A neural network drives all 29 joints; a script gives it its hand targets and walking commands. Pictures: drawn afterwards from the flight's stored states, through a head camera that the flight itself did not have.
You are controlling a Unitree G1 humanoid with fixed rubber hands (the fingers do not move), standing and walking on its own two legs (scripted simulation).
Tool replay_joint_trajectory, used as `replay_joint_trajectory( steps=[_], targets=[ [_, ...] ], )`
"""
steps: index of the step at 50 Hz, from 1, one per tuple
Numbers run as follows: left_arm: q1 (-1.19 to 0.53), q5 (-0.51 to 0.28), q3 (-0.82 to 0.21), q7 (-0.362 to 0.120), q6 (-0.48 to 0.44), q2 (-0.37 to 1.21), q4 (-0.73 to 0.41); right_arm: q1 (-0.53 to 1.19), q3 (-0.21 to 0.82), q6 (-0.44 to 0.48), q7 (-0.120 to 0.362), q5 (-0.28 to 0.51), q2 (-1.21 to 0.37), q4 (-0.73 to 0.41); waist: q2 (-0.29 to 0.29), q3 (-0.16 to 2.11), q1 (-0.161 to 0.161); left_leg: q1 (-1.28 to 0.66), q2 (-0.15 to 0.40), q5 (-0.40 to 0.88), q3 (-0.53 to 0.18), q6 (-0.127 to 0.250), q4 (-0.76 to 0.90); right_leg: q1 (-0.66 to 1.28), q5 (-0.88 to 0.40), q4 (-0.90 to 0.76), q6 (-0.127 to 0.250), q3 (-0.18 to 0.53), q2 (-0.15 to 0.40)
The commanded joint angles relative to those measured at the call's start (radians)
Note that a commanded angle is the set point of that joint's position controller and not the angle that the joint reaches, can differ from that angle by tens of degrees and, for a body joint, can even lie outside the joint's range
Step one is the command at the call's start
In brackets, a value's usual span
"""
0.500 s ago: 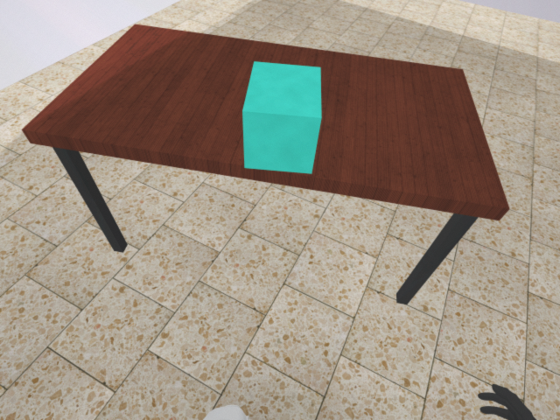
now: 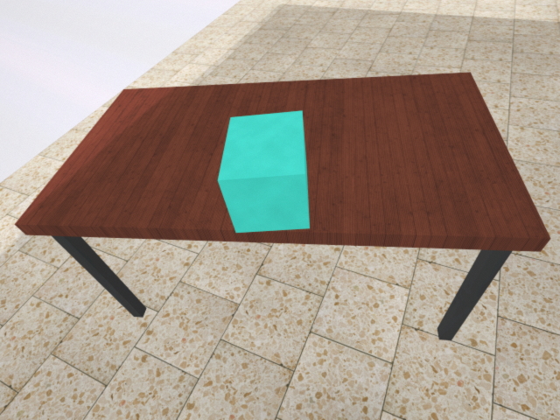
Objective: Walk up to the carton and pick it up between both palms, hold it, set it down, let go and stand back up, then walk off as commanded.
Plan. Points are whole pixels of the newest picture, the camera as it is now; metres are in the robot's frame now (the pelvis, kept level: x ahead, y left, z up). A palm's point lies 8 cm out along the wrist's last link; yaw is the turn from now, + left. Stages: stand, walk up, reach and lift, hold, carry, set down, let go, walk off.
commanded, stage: walk up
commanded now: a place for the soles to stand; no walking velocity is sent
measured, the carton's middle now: (269, 171) +0.64 +0.08 -0.05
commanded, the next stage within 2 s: none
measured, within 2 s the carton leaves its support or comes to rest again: neither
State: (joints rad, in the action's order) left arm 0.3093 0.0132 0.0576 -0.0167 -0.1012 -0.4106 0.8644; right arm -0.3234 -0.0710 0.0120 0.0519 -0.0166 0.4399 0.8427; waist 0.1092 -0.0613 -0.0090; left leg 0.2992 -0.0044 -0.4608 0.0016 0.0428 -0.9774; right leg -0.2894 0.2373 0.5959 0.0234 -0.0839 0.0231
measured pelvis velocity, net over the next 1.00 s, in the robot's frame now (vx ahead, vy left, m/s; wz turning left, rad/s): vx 0.11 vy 0.05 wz -0.02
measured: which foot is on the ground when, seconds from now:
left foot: up 0.00-0.30, down 0.32-1.00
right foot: down 0.00-0.34, up 0.36-0.74, down 0.76-1.00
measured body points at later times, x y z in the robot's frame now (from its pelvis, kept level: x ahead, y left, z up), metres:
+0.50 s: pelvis +0.09 +0.07 +0.00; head +0.12 +0.12 +0.45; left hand +0.15 +0.39 -0.15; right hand +0.21 -0.24 -0.07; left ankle +0.17 +0.18 -0.73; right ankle +0.08 -0.09 -0.68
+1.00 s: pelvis +0.11 +0.05 +0.00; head +0.13 +0.04 +0.45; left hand +0.16 +0.37 -0.11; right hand +0.19 -0.27 -0.13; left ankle +0.14 +0.17 -0.73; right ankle +0.11 -0.07 -0.73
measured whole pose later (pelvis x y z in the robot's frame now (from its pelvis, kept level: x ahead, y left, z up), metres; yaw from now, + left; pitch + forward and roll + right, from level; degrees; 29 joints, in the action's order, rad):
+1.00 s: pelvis +0.11 +0.05 +0.00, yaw -1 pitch -2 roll +1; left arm 0.25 0.01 0.04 -0.01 -0.01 -0.39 0.96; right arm -0.18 -0.05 0.03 -0.01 0.00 0.40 1.00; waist 0.02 -0.08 -0.03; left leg 0.26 0.00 -0.25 0.02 0.00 -0.57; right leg -0.25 0.33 0.62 0.00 0.00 0.02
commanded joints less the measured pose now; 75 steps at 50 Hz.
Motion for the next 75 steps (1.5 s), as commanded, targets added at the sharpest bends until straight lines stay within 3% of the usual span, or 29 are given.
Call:
replay_joint_trajectory(
  steps=[1, 6, 8, 11, 14, 15, 16, 17, 18, 19, 22, 24, 32, 36, 37, 38, 39, 40, 43, 47, 49, 50, 51, 54, 57, 62, 70, 72, 75],
  targets=[
    [0.074, -0.027, 0.069, 0.021, -0.018, -0.268, -0.055, -0.048, -0.057, 0.015, -0.002, 0.014, 0.180, -0.058, -0.268, -0.016, -0.012, 0.235, 0.039, 0.096, -0.123, -0.029, -0.057, 0.160, -0.251, -0.284, 0.180, 0.267, 0.271],
    [0.020, -0.011, 0.074, 0.020, -0.016, -0.270, -0.091, 0.025, -0.057, 0.008, 0.014, 0.007, 0.158, -0.062, -0.273, -0.062, -0.016, 0.204, 0.067, 0.205, -0.076, -0.059, 0.096, 0.031, 0.045, -0.353, 0.192, 0.172, 0.253],
    [-0.019, -0.004, 0.064, 0.020, -0.007, -0.260, -0.094, 0.031, -0.054, 0.008, 0.009, 0.005, 0.143, -0.054, -0.308, -0.075, -0.002, 0.145, 0.086, 0.243, -0.040, -0.066, 0.203, -0.007, -0.024, -0.315, 0.181, 0.097, 0.225],
    [0.000, -0.011, 0.044, 0.019, 0.005, -0.245, -0.086, 0.072, -0.040, 0.027, -0.003, 0.012, 0.108, -0.045, -0.312, -0.017, -0.027, -0.009, 0.072, 0.343, 0.028, -0.056, 0.321, -0.045, -0.371, -0.174, 0.158, 0.066, 0.216],
    [-0.018, -0.016, 0.026, 0.021, 0.029, -0.201, -0.081, -0.021, -0.058, 0.045, -0.028, 0.008, 0.153, 0.024, -0.126, 0.078, 0.029, -0.183, 0.034, 0.413, 0.034, -0.004, 0.492, -0.024, -0.242, 0.091, 0.091, 0.025, 0.132],
    [0.043, -0.018, 0.018, 0.022, 0.039, -0.159, -0.082, -0.042, -0.071, 0.052, -0.038, 0.000, 0.206, 0.032, 0.032, 0.133, 0.029, -0.249, 0.125, 0.462, -0.072, 0.015, 0.529, -0.080, 0.001, 0.213, 0.059, 0.010, 0.094],
    [0.075, -0.035, -0.002, 0.024, 0.051, -0.104, -0.076, 0.009, -0.070, 0.057, -0.050, -0.003, 0.252, 0.009, 0.190, 0.133, 0.008, -0.232, 0.298, 0.544, -0.356, 0.071, 0.578, -0.158, 0.335, 0.310, 0.006, -0.002, 0.007],
    [0.115, -0.037, 0.012, 0.037, 0.073, -0.182, -0.036, 0.053, -0.057, 0.055, -0.047, 0.011, 0.264, -0.018, 0.135, 0.181, 0.016, -0.200, 0.370, 0.417, -0.460, 0.164, 0.594, -0.128, 0.400, 0.358, -0.003, 0.119, -0.006],
    [0.078, -0.029, 0.016, 0.046, 0.077, -0.216, -0.028, 0.072, -0.058, 0.046, -0.048, 0.014, 0.262, -0.024, 0.152, 0.159, 0.029, -0.179, 0.382, 0.270, -0.514, 0.206, 0.633, -0.154, 0.400, 0.391, 0.011, 0.135, 0.007],
    [0.080, -0.022, 0.022, 0.047, 0.080, -0.232, -0.001, 0.104, -0.061, 0.040, -0.049, 0.013, 0.244, -0.016, 0.146, 0.137, 0.021, -0.177, 0.349, 0.176, -0.465, 0.182, 0.646, -0.177, 0.382, 0.402, 0.013, 0.171, 0.025],
    [0.076, -0.023, 0.016, 0.040, 0.100, -0.200, 0.042, 0.122, -0.038, 0.043, -0.064, 0.021, 0.192, -0.014, 0.107, 0.108, 0.014, -0.159, 0.264, 0.303, -0.281, 0.117, 0.605, -0.162, 0.264, 0.393, 0.008, 0.174, 0.023],
    [0.072, -0.019, 0.021, 0.035, 0.103, -0.194, 0.048, 0.134, -0.040, 0.042, -0.070, 0.007, 0.191, -0.013, 0.135, 0.088, 0.018, -0.075, 0.245, 0.306, -0.230, 0.130, 0.613, -0.110, 0.239, 0.349, -0.007, 0.149, 0.014],
    [0.025, 0.003, 0.046, 0.006, 0.118, -0.177, 0.046, 0.188, -0.058, 0.025, -0.074, -0.012, 0.232, -0.020, 0.093, 0.018, 0.017, 0.040, 0.285, -0.025, -0.237, 0.158, 0.646, -0.052, 0.229, 0.163, 0.001, 0.084, 0.005],
    [0.102, 0.018, 0.064, 0.003, 0.111, -0.178, 0.085, 0.233, -0.052, 0.008, -0.071, 0.001, 0.211, -0.020, -0.039, 0.050, -0.037, 0.168, 0.220, -0.119, -0.140, 0.077, 0.546, 0.123, 0.122, -0.014, 0.043, 0.055, -0.018],
    [0.064, 0.029, 0.064, 0.004, 0.103, -0.201, 0.073, 0.206, -0.037, 0.000, -0.071, 0.004, 0.167, -0.012, -0.138, -0.003, -0.025, 0.181, 0.152, -0.123, -0.082, 0.045, 0.414, 0.054, 0.278, -0.179, 0.068, 0.225, 0.063],
    [0.020, 0.036, 0.072, 0.007, 0.091, -0.258, 0.051, 0.199, -0.022, -0.003, -0.071, 0.012, 0.120, -0.015, -0.303, -0.018, -0.015, 0.266, 0.056, -0.077, -0.014, -0.013, 0.238, 0.031, 0.474, -0.355, 0.117, 0.523, 0.220],
    [-0.058, 0.027, 0.073, 0.009, 0.081, -0.288, 0.033, 0.225, -0.029, -0.007, -0.073, 0.011, 0.135, -0.007, -0.293, -0.057, -0.021, 0.228, 0.001, -0.049, -0.006, -0.036, 0.123, -0.062, 0.545, -0.415, 0.165, 0.560, 0.286],
    [-0.098, 0.025, 0.067, 0.007, 0.080, -0.286, 0.018, 0.210, -0.035, -0.001, -0.072, 0.010, 0.152, 0.010, -0.277, -0.055, -0.013, 0.125, 0.029, -0.053, -0.045, -0.028, 0.088, -0.158, 0.518, -0.401, 0.207, 0.575, 0.307],
    [-0.158, 0.012, 0.034, 0.007, 0.072, -0.211, 0.007, 0.140, -0.025, 0.028, -0.064, 0.031, 0.147, 0.066, -0.341, -0.019, 0.026, 0.016, 0.033, 0.051, 0.003, -0.024, 0.277, -0.078, -0.041, -0.240, 0.140, 0.286, 0.163],
    [-0.105, -0.013, 0.017, 0.016, 0.076, -0.192, 0.032, 0.125, -0.013, 0.049, -0.079, 0.010, 0.127, 0.103, -0.322, 0.073, 0.007, -0.111, 0.008, 0.328, 0.049, -0.017, 0.571, 0.109, -0.500, -0.044, 0.087, 0.184, 0.127],
    [-0.086, -0.032, 0.006, 0.019, 0.075, -0.162, 0.022, 0.141, -0.026, 0.060, -0.085, -0.003, 0.181, 0.103, -0.199, 0.151, 0.005, -0.293, 0.134, 0.520, -0.122, 0.030, 0.578, 0.004, -0.334, 0.013, 0.035, 0.166, 0.089],
    [-0.071, -0.032, 0.004, 0.022, 0.079, -0.159, 0.042, 0.181, -0.019, 0.058, -0.080, 0.005, 0.204, 0.109, -0.142, 0.162, -0.010, -0.226, 0.224, 0.471, -0.242, 0.084, 0.542, 0.009, -0.142, -0.006, 0.004, 0.142, 0.049],
    [-0.098, -0.016, 0.006, 0.025, 0.080, -0.164, 0.059, 0.195, -0.017, 0.053, -0.076, 0.014, 0.220, 0.117, -0.087, 0.137, -0.014, -0.138, 0.241, 0.398, -0.242, 0.104, 0.546, 0.080, -0.001, -0.052, 0.011, 0.129, 0.045],
    [-0.123, -0.013, 0.009, 0.021, 0.072, -0.197, 0.081, 0.272, 0.002, 0.040, -0.066, 0.014, 0.148, 0.121, -0.046, 0.110, -0.010, -0.138, 0.120, 0.321, -0.090, 0.016, 0.563, 0.082, -0.041, -0.183, 0.049, 0.216, 0.093],
    [-0.194, -0.008, 0.001, 0.014, 0.073, -0.177, 0.099, 0.258, 0.002, 0.041, -0.064, 0.007, 0.149, 0.148, -0.021, 0.046, 0.005, -0.108, 0.115, 0.278, -0.104, 0.001, 0.598, 0.080, -0.012, -0.212, 0.044, 0.200, 0.091],
    [-0.219, -0.006, -0.002, 0.014, 0.070, -0.168, 0.136, 0.267, 0.011, 0.042, -0.062, 0.010, 0.125, 0.173, -0.104, 0.026, 0.011, -0.159, 0.110, 0.354, -0.073, -0.001, 0.605, 0.079, -0.078, -0.271, 0.030, 0.210, 0.100],
    [-0.271, -0.009, -0.010, 0.012, 0.075, -0.152, 0.159, 0.280, 0.016, 0.044, -0.068, 0.006, 0.147, 0.203, -0.137, 0.098, 0.018, -0.226, 0.139, 0.449, -0.076, -0.006, 0.625, 0.134, -0.149, -0.281, 0.018, 0.172, 0.088],
    [-0.269, -0.012, -0.010, 0.012, 0.073, -0.147, 0.167, 0.288, 0.018, 0.042, -0.070, 0.006, 0.148, 0.200, -0.089, 0.106, 0.012, -0.200, 0.133, 0.454, -0.063, -0.008, 0.634, 0.159, -0.165, -0.286, 0.012, 0.180, 0.086],
    [-0.272, -0.012, -0.010, 0.014, 0.077, -0.158, 0.181, 0.292, 0.019, 0.038, -0.068, 0.007, 0.137, 0.215, -0.135, 0.090, 0.018, -0.230, 0.132, 0.417, -0.062, -0.011, 0.639, 0.132, -0.146, -0.300, 0.007, 0.187, 0.091]
  ],
)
